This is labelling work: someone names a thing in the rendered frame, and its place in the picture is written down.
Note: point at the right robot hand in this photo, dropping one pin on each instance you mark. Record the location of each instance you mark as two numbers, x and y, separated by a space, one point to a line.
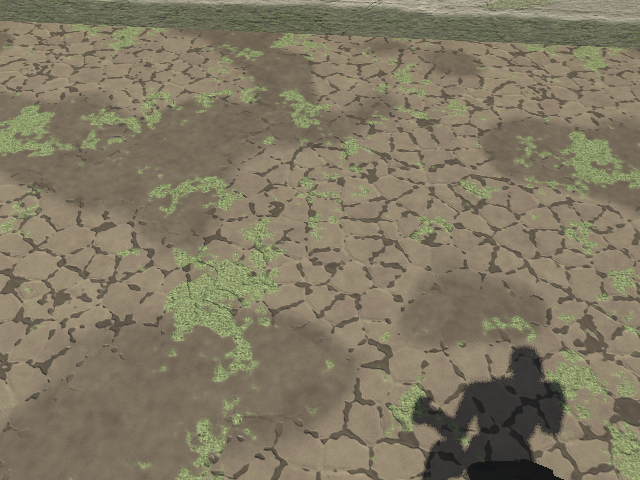
510 470

